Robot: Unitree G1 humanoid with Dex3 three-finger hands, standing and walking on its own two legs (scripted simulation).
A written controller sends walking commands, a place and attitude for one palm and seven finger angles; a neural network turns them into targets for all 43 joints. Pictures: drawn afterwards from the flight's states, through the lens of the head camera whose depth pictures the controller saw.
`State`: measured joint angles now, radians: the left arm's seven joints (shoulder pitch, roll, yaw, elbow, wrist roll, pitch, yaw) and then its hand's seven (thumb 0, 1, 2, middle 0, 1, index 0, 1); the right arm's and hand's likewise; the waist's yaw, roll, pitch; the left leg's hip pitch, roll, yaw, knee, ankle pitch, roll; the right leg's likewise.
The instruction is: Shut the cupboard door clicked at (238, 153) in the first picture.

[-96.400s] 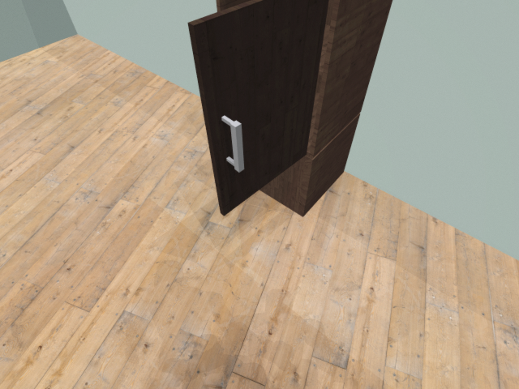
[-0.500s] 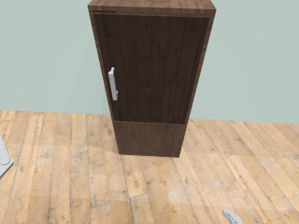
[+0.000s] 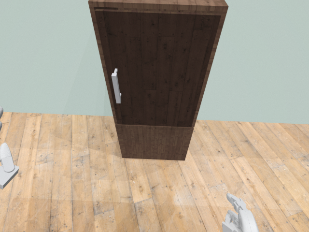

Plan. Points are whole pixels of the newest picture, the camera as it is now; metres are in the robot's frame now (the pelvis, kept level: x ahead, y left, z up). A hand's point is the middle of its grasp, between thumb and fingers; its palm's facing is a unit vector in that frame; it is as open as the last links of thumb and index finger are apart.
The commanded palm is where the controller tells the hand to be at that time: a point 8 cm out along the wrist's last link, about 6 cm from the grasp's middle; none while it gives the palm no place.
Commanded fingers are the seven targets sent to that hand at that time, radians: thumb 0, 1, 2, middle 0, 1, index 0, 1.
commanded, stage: stop stepping back and stand still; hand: left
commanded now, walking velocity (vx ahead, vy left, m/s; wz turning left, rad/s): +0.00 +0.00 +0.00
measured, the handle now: (117, 86) +0.69 +0.20 -0.05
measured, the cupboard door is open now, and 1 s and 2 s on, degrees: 0 0 0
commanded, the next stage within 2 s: let the arm hang, fingers relaxed in 0.46 s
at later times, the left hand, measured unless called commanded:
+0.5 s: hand out of the picture +0.16 +0.28 +0.15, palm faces +0.45 -0.78 -0.44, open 7.4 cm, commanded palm +0.10 +0.31 +0.18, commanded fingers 0.00 0.90 0.90 -0.20 -0.30 -0.20 -0.30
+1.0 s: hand out of the picture -0.05 +0.19 -0.18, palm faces +0.05 -0.98 -0.17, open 7.1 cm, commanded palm none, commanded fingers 0.00 0.90 0.90 -0.20 -0.30 -0.20 -0.30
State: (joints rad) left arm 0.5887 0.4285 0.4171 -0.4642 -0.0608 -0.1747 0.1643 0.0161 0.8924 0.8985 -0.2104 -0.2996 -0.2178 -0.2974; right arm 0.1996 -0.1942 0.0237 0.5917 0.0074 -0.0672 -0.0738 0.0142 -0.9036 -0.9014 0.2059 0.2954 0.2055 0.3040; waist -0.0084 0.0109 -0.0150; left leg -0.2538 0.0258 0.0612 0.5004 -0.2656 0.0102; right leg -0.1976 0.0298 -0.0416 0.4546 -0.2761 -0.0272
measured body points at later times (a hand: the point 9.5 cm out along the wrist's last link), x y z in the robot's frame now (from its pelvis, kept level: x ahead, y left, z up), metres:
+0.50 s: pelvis -0.03 +0.01 +0.00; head -0.03 +0.02 +0.45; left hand +0.13 +0.32 +0.18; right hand +0.12 -0.23 -0.08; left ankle +0.00 +0.11 -0.74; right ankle -0.02 -0.10 -0.74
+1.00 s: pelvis -0.05 +0.01 +0.00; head -0.02 +0.04 +0.45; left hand -0.05 +0.24 -0.17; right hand -0.04 -0.24 -0.14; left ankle +0.00 +0.11 -0.74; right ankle -0.02 -0.10 -0.74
